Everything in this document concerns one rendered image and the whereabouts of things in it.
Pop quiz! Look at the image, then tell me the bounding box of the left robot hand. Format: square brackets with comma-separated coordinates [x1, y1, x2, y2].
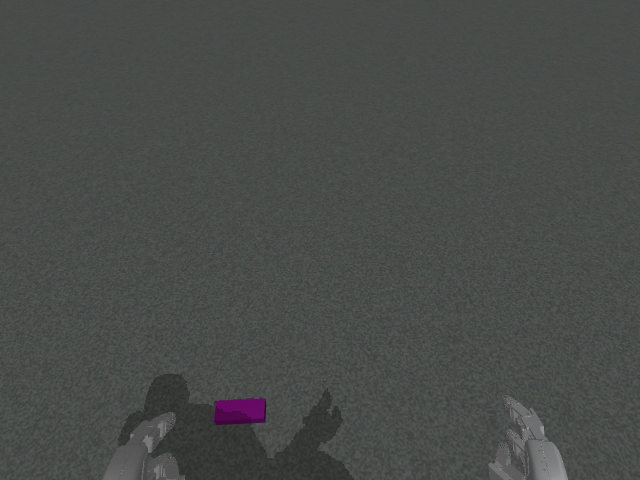
[102, 412, 185, 480]

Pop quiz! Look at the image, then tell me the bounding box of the right robot hand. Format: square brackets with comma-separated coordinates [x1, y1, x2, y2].
[488, 395, 568, 480]

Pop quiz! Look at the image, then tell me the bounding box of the small box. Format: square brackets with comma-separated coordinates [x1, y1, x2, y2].
[214, 399, 266, 425]

